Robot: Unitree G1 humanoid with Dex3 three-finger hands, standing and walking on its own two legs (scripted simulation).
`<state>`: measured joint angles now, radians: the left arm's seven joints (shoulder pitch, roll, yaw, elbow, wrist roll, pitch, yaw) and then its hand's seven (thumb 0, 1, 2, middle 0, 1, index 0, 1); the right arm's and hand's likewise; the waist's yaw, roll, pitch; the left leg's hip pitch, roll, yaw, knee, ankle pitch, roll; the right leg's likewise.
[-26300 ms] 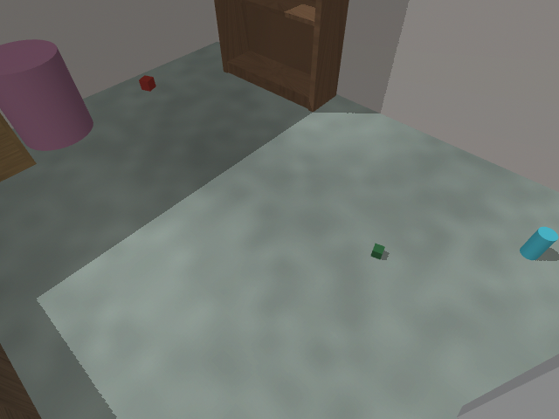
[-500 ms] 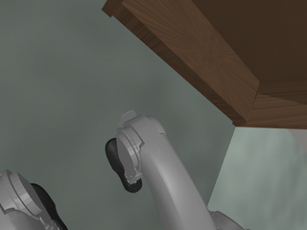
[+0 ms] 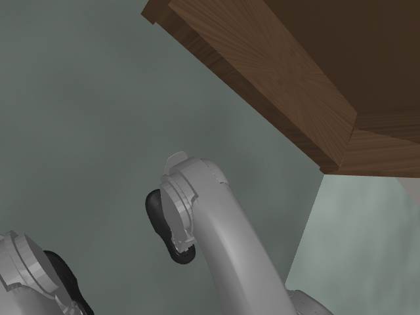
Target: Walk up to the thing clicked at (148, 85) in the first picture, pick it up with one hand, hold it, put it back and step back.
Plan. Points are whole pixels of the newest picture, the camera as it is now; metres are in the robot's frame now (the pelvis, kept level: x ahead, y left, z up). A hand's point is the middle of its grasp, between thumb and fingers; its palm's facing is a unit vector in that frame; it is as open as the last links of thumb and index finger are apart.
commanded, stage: settle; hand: left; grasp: from above
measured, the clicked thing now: out of the picture +0.46 +0.36 -0.30
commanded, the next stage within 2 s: lift in 0.72 s
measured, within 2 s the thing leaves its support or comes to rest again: leaves its support in 0.26 s
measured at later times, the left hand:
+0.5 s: hand out of the picture +0.46 +0.37 -0.21, palm faces -0.09 -0.41 -0.91, open 9.8 cm
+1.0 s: hand out of the picture +0.46 +0.36 -0.15, palm faces -0.08 -0.42 -0.90, open 9.8 cm
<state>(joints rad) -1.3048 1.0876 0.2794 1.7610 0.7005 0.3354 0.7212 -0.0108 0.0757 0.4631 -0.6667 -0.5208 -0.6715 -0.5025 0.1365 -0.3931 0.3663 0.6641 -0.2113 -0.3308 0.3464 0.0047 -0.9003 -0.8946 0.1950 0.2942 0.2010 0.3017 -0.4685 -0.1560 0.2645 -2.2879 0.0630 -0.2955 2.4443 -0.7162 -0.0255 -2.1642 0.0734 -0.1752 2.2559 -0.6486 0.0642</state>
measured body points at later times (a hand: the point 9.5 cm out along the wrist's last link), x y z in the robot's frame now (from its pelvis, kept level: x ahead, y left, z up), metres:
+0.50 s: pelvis +0.00 +0.00 +0.01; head +0.29 +0.11 +0.33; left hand +0.46 +0.39 -0.15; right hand +0.01 -0.25 -0.04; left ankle +0.06 +0.14 -0.30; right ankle +0.12 -0.12 -0.30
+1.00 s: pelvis +0.00 -0.01 +0.01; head +0.26 +0.08 +0.36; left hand +0.46 +0.38 -0.10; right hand +0.00 -0.27 -0.06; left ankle +0.06 +0.14 -0.30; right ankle +0.12 -0.12 -0.30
